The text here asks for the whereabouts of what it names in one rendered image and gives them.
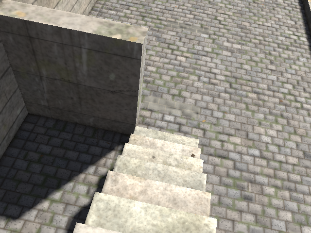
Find stairs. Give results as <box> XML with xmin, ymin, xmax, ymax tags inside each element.
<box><xmin>73</xmin><ymin>126</ymin><xmax>217</xmax><ymax>233</ymax></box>

